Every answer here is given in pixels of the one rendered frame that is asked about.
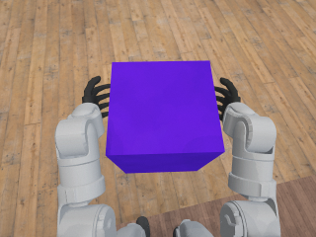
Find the robot right forearm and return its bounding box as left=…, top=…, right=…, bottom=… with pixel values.
left=222, top=102, right=281, bottom=235

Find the left robot foot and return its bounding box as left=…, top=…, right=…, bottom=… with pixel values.
left=136, top=216, right=150, bottom=237

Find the left robot upper arm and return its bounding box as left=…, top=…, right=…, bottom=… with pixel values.
left=57, top=203, right=117, bottom=237

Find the robot left forearm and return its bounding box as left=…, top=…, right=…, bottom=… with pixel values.
left=54, top=103, right=106, bottom=237

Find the robot right hand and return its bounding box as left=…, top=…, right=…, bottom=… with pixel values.
left=214, top=77, right=241, bottom=122

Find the robot left thigh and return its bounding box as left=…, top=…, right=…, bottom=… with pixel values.
left=117, top=225, right=146, bottom=237

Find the robot left hand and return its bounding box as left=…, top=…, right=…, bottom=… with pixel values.
left=82, top=76, right=111, bottom=119

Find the right robot upper arm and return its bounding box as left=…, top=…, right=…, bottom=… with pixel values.
left=219, top=200, right=281, bottom=237

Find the carton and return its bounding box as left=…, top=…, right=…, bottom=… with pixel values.
left=106, top=60, right=225, bottom=174

